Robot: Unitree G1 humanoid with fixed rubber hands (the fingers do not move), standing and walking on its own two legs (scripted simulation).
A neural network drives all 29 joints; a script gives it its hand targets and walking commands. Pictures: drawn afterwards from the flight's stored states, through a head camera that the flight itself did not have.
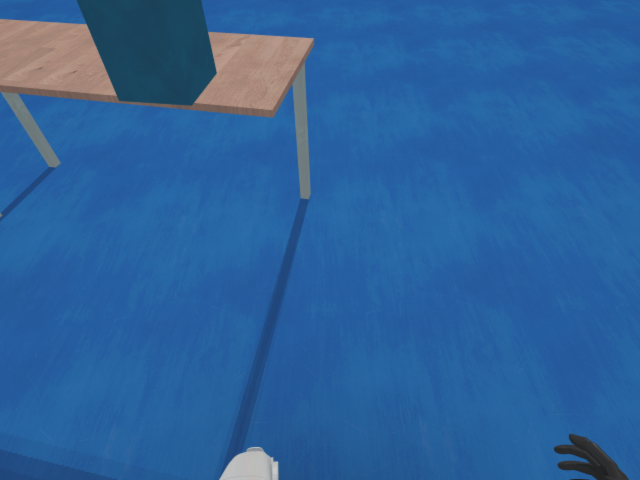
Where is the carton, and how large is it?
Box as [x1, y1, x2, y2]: [77, 0, 216, 105]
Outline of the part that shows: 77,0 119,100 191,105 216,73 200,0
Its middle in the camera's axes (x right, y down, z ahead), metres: -0.44 -0.52 +1.02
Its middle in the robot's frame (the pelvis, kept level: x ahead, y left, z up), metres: +1.12 +0.44 +0.10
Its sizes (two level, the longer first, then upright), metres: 0.210 0.200 0.250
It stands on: a table, 0.69 m high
